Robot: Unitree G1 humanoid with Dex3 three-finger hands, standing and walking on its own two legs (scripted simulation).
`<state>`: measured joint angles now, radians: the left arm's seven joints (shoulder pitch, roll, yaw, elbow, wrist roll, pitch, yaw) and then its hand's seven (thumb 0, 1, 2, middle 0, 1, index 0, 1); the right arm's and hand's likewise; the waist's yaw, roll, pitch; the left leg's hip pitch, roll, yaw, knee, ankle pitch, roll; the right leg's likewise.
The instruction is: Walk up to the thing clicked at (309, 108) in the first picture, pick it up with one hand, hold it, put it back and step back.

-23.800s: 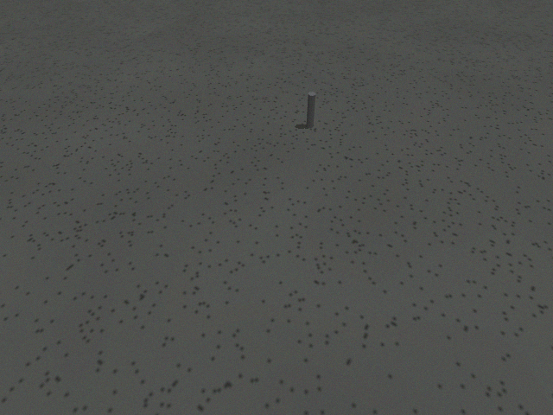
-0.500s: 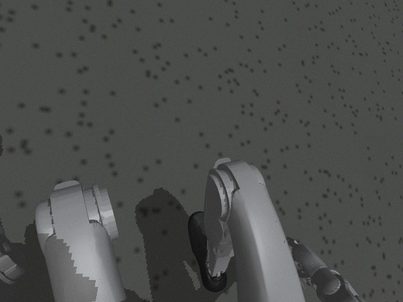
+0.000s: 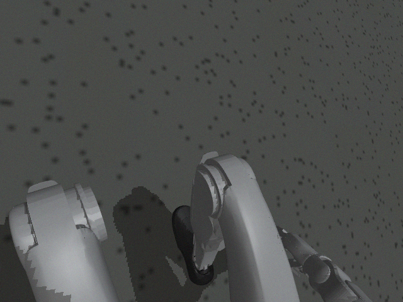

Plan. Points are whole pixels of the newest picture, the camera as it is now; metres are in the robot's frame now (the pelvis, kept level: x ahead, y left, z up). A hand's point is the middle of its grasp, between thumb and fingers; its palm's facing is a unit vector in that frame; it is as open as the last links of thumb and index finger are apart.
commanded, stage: lower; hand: left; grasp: from the side
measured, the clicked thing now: out of the picture +0.43 +0.37 -0.16
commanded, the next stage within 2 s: loosen in 0.44 s
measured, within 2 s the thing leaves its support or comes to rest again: rests again in 0.18 s
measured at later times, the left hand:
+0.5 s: hand out of the picture +0.44 +0.35 -0.15, palm faces +0.51 -0.86 -0.02, open 5.5 cm
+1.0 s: hand out of the picture +0.44 +0.35 -0.16, palm faces +0.51 -0.86 +0.00, open 9.5 cm
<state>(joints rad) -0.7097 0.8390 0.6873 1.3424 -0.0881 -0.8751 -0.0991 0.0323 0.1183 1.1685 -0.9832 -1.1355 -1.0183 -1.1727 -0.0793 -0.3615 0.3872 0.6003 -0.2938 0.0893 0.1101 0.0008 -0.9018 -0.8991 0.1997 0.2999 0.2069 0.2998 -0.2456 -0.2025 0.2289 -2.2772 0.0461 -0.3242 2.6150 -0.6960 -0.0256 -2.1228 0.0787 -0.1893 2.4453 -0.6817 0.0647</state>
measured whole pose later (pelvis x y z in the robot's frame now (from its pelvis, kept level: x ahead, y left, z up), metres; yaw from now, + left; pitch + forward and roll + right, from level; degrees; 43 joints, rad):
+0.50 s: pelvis +0.00 +0.00 +0.00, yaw -1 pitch +16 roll -15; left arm -0.72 0.90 0.68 1.41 -0.08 -0.93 -0.07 0.03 0.12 1.17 -0.98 -1.14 -1.02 -1.17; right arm -0.12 -0.37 0.45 0.57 -0.32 0.09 0.11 0.00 -0.89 -0.89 0.20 0.30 0.21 0.30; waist -0.26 -0.24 0.27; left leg -2.26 0.05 -0.35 2.64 -0.70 -0.02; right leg -2.10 0.09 -0.21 2.44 -0.67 0.07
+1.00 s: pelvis +0.00 +0.01 +0.00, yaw -2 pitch +16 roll -16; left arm -0.72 0.91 0.67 1.39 -0.09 -0.94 -0.06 0.00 -0.11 0.55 -0.81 -0.74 -0.83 -0.72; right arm -0.14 -0.36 0.47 0.55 -0.33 0.10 0.11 0.00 -0.90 -0.89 0.20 0.30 0.21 0.30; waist -0.25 -0.25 0.28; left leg -2.26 0.05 -0.36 2.64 -0.71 -0.01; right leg -2.09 0.10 -0.22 2.43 -0.67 0.08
